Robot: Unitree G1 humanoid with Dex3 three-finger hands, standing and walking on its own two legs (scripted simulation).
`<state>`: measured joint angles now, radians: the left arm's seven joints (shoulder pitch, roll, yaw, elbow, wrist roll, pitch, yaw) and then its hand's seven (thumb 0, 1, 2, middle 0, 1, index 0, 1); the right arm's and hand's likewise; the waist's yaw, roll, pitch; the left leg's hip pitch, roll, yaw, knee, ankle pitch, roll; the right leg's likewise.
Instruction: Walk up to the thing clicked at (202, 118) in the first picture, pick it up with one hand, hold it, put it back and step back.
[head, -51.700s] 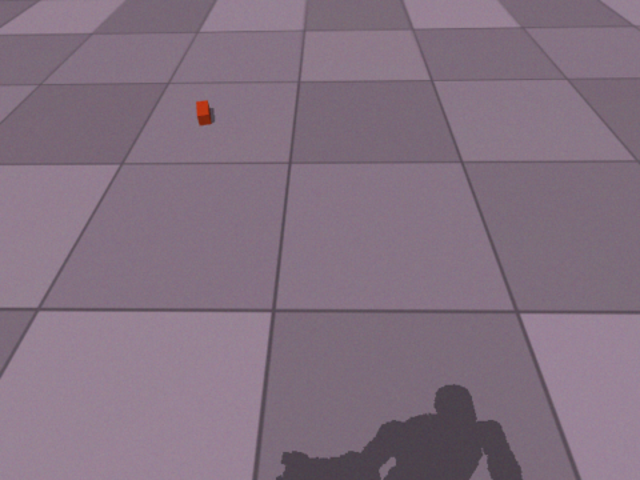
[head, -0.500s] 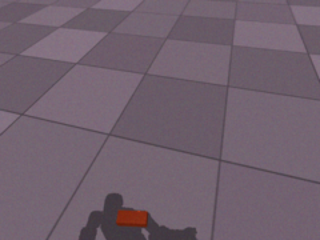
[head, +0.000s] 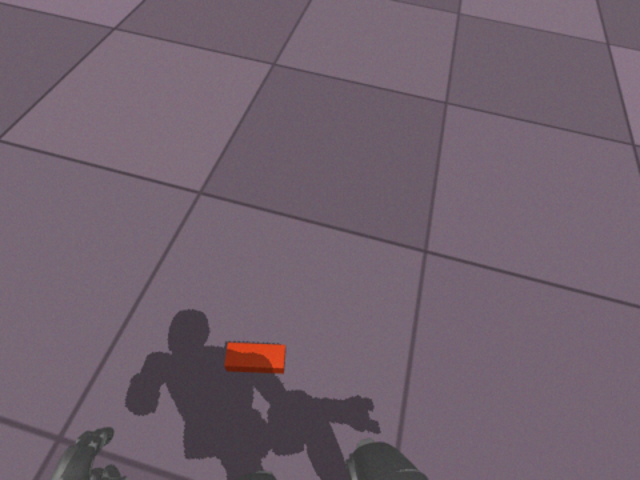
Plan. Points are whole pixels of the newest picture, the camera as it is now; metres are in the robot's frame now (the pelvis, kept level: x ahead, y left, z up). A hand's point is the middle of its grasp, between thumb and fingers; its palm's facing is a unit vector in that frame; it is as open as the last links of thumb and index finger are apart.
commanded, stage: step back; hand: left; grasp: from above
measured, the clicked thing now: (256, 358) +0.47 +0.15 -0.73
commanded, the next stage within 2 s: none
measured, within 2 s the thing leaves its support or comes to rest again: neither
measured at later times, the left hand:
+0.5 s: hand out of the picture +0.00 +0.24 -0.14, palm faces -0.12 -0.91 -0.40, open 7.4 cm
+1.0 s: hand out of the picture -0.13 +0.25 -0.15, palm faces -0.08 -0.92 -0.38, open 7.4 cm
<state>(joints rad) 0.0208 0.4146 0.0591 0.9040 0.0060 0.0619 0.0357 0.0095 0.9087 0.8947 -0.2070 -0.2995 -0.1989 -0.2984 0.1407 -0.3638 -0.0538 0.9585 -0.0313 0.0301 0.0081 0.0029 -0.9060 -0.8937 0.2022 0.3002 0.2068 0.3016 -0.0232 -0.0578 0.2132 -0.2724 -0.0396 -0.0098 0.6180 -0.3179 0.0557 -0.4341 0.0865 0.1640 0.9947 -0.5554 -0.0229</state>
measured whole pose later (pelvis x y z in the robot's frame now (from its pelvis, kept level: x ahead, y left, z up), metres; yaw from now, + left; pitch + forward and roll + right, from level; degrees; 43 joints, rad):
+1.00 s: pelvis -0.26 -0.01 +0.00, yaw -5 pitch -2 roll -1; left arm 0.17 0.41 0.09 0.80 0.02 0.06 0.00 0.01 0.91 0.89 -0.21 -0.30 -0.20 -0.30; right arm 0.15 -0.37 -0.04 0.81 -0.03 0.01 -0.02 0.01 -0.90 -0.89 0.21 0.30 0.21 0.30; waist 0.00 -0.02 0.17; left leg -0.35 0.04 -0.01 0.63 -0.24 0.01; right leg -0.37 0.07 0.12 1.04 -0.53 0.01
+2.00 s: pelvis -0.59 -0.06 +0.00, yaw -1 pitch -3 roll +1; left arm 0.24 0.37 0.07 0.91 0.05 -0.01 0.00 0.01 0.90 0.89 -0.21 -0.30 -0.20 -0.30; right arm 0.22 -0.42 -0.06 0.94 -0.03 0.05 0.01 0.00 -0.91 -0.89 0.20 0.30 0.21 0.30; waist 0.03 0.05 0.09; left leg -0.38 -0.04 -0.10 0.92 -0.47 -0.02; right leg -0.27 -0.02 -0.02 0.65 -0.33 -0.03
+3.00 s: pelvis -0.55 -0.03 +0.01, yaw -1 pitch -3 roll +0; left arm 0.09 0.37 0.01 1.09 0.01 -0.02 0.00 0.01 0.91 0.89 -0.21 -0.30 -0.20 -0.30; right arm 0.02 -0.33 -0.01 1.09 -0.01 -0.02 0.01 0.00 -0.90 -0.89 0.20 0.30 0.21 0.30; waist 0.02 0.00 0.08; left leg -0.21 0.04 0.03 0.47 -0.20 -0.01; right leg -0.11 -0.02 -0.01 0.44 -0.28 0.02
